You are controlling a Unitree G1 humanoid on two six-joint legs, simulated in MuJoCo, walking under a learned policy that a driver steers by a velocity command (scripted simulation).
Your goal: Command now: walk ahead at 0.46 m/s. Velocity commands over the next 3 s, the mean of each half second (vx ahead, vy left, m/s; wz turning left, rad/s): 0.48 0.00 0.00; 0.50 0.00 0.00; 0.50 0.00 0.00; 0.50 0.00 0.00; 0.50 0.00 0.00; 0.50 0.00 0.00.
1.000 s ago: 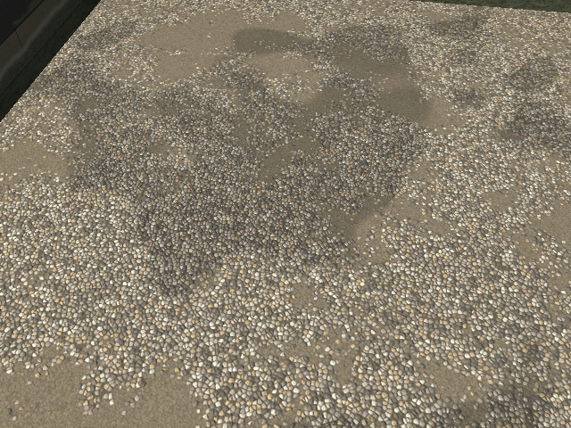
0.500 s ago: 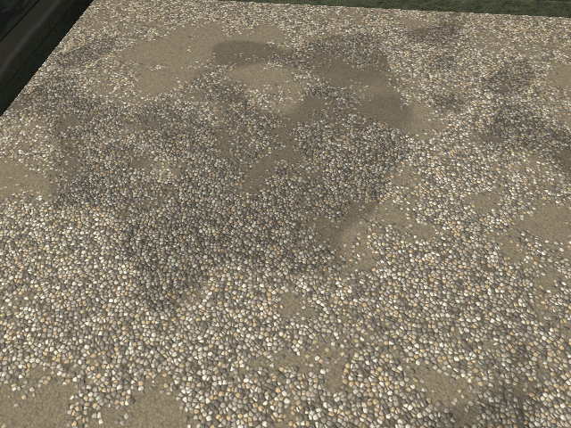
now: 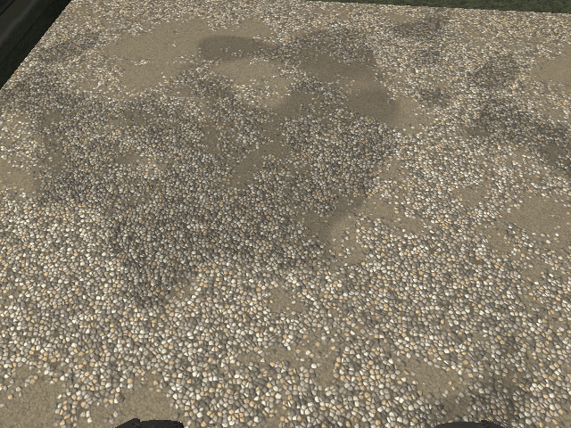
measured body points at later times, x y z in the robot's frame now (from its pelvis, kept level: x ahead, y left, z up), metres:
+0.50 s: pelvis +0.00 +0.01 +0.00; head -0.01 +0.01 +0.45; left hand +0.19 +0.22 -0.08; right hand +0.21 -0.18 -0.07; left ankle -0.01 +0.11 -0.73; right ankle -0.02 -0.11 -0.73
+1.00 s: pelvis +0.00 +0.02 +0.00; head -0.01 +0.02 +0.45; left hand +0.20 +0.21 -0.08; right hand +0.21 -0.17 -0.07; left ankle -0.01 +0.11 -0.73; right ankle -0.02 -0.11 -0.73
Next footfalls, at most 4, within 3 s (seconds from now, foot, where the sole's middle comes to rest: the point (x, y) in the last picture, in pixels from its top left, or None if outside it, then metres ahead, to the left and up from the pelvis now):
none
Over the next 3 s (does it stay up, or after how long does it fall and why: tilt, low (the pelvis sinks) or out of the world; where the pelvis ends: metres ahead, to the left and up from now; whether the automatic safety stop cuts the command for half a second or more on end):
stays up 0.00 0.02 -0.01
